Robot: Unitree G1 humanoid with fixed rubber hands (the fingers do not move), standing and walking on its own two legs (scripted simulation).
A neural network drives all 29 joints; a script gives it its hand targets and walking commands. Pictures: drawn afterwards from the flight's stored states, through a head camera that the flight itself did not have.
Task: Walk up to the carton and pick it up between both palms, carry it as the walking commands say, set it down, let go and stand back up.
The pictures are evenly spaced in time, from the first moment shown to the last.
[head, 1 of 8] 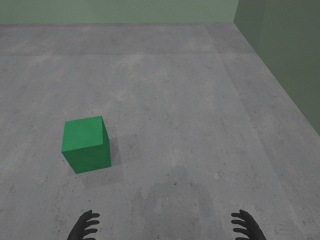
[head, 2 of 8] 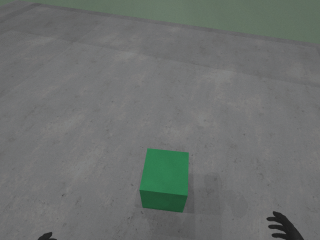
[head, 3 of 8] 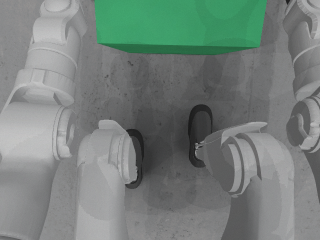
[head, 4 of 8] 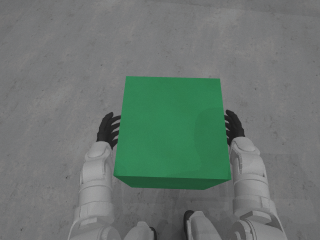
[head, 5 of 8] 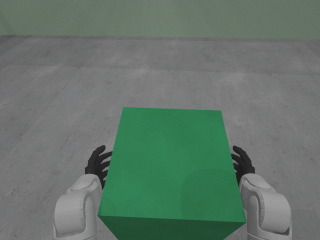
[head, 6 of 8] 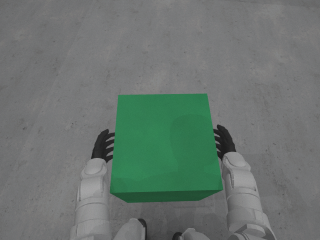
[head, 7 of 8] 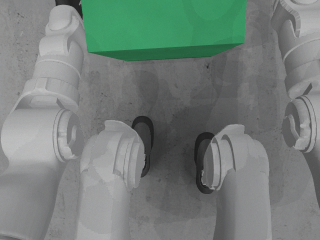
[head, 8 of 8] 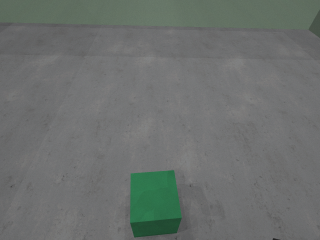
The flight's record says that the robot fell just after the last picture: no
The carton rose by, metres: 0.65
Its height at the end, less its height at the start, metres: +0.00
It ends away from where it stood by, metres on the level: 0.95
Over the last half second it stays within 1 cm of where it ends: yes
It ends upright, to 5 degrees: yes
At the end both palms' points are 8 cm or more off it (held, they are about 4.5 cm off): yes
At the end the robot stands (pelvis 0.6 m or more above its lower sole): yes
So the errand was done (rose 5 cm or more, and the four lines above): yes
